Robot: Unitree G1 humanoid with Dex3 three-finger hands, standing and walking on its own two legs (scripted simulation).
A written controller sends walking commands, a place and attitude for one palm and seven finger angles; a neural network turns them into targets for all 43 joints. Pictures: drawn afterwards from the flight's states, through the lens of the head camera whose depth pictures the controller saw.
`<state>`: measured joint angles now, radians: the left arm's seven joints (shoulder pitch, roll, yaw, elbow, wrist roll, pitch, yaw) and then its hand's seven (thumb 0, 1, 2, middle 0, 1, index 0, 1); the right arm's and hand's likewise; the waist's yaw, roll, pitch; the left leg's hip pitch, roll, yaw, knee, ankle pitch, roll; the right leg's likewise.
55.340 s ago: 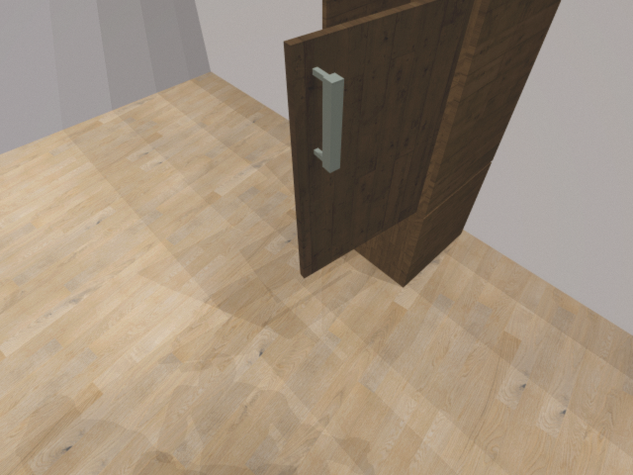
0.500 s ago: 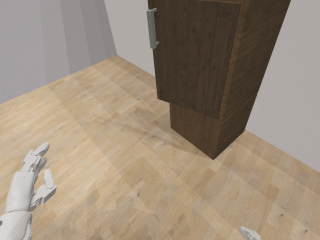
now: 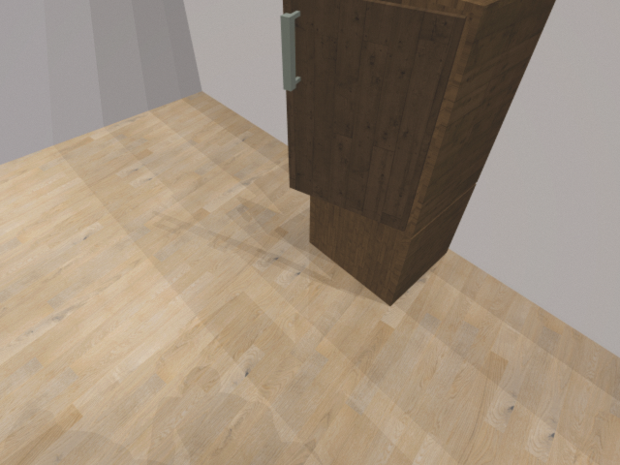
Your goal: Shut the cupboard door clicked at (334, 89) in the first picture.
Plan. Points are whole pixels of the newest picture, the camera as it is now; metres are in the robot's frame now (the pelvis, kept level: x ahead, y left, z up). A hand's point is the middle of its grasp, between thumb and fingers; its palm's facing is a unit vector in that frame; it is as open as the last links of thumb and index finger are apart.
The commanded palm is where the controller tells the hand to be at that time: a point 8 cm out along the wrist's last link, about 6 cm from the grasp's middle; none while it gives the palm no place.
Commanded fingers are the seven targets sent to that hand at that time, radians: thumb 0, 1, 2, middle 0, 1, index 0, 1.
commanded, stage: let the arm hang, fingers relaxed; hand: left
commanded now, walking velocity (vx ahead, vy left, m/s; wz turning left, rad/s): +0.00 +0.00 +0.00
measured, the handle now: (293, 51) +0.98 +0.09 +0.11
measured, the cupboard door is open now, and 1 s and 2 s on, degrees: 17 17 17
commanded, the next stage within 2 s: look to check the result in 0.50 s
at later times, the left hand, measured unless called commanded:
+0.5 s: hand out of the picture -0.03 +0.17 -0.18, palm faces +0.00 -0.99 -0.13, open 7.3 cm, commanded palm none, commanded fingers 0.00 0.90 0.90 -0.20 -0.30 -0.20 -0.30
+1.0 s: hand out of the picture -0.02 +0.19 -0.18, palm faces -0.02 -0.98 -0.19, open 7.3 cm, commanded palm none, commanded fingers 0.00 0.90 0.90 -0.20 -0.30 -0.20 -0.30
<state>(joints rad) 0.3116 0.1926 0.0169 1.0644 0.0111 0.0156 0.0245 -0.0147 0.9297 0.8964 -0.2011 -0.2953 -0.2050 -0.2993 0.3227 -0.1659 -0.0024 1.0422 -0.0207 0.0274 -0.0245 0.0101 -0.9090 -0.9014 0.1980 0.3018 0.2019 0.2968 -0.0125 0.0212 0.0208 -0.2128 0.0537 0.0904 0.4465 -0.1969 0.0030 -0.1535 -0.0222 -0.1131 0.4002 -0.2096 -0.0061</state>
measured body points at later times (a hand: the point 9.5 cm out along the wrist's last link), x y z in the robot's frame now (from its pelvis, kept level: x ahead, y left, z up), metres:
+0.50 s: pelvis +0.00 +0.02 +0.00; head -0.01 +0.03 +0.45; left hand -0.03 +0.22 -0.17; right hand -0.05 -0.18 -0.16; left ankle +0.03 +0.11 -0.74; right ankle +0.01 -0.11 -0.74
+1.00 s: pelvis +0.00 +0.02 +0.00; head +0.01 +0.02 +0.45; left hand -0.01 +0.24 -0.16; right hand -0.03 -0.18 -0.16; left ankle +0.03 +0.11 -0.74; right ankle +0.01 -0.11 -0.74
